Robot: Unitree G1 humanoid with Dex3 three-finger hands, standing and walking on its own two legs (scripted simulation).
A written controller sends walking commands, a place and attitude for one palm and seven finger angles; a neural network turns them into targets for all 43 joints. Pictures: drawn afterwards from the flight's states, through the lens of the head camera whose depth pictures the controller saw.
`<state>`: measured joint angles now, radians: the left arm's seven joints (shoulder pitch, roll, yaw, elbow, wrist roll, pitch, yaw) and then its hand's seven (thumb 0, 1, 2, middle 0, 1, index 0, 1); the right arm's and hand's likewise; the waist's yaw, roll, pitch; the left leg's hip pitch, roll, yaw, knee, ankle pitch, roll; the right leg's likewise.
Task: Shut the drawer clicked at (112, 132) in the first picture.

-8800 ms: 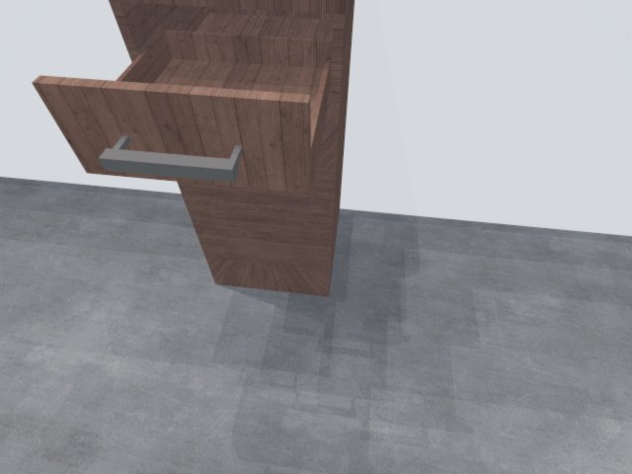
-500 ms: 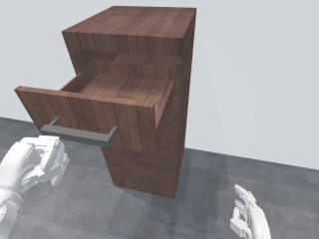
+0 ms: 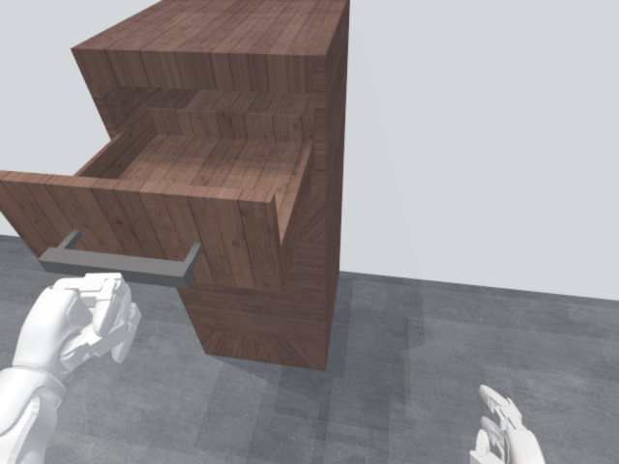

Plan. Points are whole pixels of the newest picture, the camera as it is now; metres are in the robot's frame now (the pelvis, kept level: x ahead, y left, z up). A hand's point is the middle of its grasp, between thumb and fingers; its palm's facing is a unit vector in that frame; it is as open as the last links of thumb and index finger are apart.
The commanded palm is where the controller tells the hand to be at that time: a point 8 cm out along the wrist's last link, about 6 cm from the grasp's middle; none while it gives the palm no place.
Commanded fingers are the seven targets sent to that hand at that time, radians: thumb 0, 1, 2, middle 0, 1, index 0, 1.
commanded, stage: bring the fist close to the handle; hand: left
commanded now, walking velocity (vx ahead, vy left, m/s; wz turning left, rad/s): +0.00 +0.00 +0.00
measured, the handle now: (125, 255) +0.33 +0.27 +0.13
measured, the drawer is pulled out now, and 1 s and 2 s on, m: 0.28 0.28 0.16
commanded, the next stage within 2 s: push the drawer shut in 0.54 s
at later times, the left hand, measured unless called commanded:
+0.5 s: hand (135, 329) +0.23 +0.21 +0.13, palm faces -0.03 -1.00 -0.09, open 3.3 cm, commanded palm +0.20 +0.27 +0.13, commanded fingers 0.00 0.90 0.90 -1.40 -1.60 -1.40 -1.60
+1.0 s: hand (139, 310) +0.25 +0.22 +0.13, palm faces -0.03 -1.00 -0.07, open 3.1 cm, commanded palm +0.25 +0.26 +0.13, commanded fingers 0.00 0.90 0.90 -1.40 -1.60 -1.40 -1.60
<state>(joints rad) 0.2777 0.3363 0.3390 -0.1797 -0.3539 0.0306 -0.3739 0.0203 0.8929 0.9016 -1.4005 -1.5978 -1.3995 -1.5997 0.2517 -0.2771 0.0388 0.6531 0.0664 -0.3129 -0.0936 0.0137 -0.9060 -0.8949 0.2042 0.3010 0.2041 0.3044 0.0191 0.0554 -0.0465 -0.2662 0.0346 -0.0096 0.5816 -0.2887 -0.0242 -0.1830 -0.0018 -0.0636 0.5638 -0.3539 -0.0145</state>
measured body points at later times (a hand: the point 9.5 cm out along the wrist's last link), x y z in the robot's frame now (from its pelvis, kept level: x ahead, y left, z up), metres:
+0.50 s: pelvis +0.00 +0.00 +0.00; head -0.02 -0.02 +0.45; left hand +0.22 +0.27 +0.13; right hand +0.18 -0.23 -0.07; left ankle +0.01 +0.14 -0.73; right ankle -0.03 -0.10 -0.73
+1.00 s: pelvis -0.02 +0.00 +0.00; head -0.03 -0.02 +0.45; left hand +0.25 +0.27 +0.13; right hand +0.16 -0.23 -0.08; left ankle +0.01 +0.14 -0.73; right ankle -0.03 -0.10 -0.73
